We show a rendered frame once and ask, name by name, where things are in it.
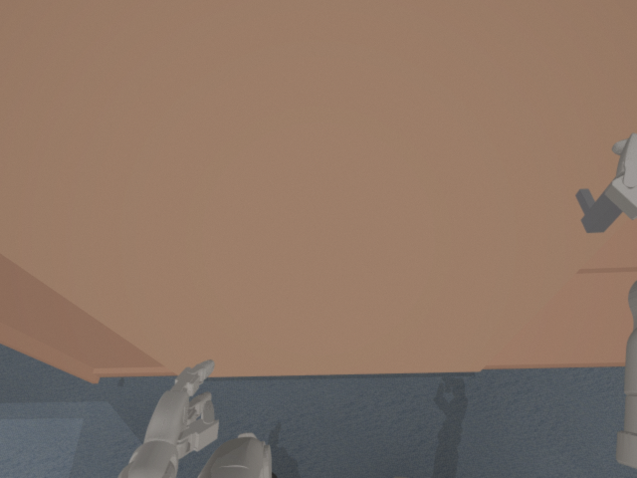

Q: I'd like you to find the robot left forearm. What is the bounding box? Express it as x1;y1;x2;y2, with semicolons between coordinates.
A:
117;441;178;478

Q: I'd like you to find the right robot hand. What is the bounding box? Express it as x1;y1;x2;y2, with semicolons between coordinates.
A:
605;132;637;220

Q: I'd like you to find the handle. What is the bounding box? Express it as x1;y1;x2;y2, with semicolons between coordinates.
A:
575;177;623;233

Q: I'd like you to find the robot right forearm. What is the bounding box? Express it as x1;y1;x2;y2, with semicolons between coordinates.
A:
616;281;637;469

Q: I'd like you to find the left robot hand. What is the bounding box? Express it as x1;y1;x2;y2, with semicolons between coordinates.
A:
143;359;219;459

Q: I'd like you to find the left robot thigh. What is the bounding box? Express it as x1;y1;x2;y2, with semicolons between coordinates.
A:
197;437;272;478

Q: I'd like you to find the wardrobe door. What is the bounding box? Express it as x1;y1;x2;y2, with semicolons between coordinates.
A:
0;0;637;377
0;254;164;368

